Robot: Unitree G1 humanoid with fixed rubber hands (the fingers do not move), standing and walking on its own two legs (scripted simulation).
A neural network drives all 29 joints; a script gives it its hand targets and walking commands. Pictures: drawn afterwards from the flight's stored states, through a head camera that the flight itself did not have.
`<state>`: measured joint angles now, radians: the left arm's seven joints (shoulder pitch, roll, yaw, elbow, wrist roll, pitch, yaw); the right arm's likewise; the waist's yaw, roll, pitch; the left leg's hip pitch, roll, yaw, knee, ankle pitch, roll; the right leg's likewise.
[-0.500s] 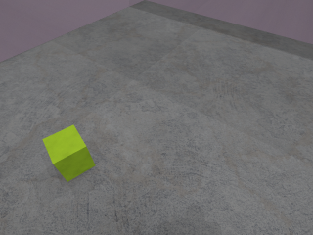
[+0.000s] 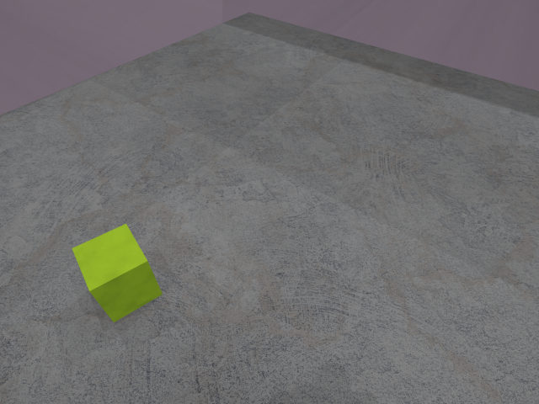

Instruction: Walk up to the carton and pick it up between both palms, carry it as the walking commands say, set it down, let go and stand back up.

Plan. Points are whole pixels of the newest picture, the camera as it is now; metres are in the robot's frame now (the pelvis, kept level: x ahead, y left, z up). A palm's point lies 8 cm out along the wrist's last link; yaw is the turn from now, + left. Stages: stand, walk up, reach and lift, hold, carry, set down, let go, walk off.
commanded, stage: stand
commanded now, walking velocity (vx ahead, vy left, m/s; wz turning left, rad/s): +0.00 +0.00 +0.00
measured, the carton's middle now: (120, 272) +0.72 +0.56 -0.65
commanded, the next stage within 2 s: walk up in 0.54 s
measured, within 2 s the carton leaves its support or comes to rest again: neither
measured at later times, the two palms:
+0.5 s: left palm out of the picture -0.03 +0.20 -0.15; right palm out of the picture -0.02 -0.19 -0.15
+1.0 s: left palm out of the picture -0.06 +0.25 -0.16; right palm out of the picture +0.05 -0.21 -0.14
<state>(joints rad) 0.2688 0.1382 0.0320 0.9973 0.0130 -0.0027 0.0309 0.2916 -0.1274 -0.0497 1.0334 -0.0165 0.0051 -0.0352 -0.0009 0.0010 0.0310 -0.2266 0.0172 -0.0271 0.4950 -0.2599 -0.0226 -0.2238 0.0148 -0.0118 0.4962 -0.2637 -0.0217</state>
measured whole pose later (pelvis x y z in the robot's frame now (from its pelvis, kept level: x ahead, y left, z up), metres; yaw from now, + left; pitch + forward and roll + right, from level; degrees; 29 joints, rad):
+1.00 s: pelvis -0.01 +0.02 -0.01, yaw +10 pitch +0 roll -1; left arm 0.26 0.19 0.07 1.09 0.03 -0.01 0.08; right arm 0.25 -0.15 -0.09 1.05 -0.06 0.06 0.02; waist 0.03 -0.02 0.08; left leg -0.50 0.05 0.04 1.07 -0.44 -0.03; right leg -0.25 -0.08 -0.16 0.58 -0.33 0.00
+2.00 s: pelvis +0.33 +0.26 +0.01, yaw +33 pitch +0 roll +2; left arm 0.39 0.20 0.07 1.08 0.03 -0.04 0.02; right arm 0.07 -0.25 -0.09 0.94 -0.03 0.03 0.06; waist 0.07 0.00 0.12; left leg -0.54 0.08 0.04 0.85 -0.19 -0.03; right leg -0.21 -0.15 -0.21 0.41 -0.18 0.02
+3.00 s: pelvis +0.35 +0.32 +0.00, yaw +33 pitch +1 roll +0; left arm 0.28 0.15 0.05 1.09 0.02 0.01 0.03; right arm 0.20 -0.13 -0.05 1.10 -0.02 0.03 -0.05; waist -0.02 0.01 0.04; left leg -0.34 0.07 0.06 0.50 -0.17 -0.02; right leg -0.20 0.01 -0.07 0.50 -0.30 -0.03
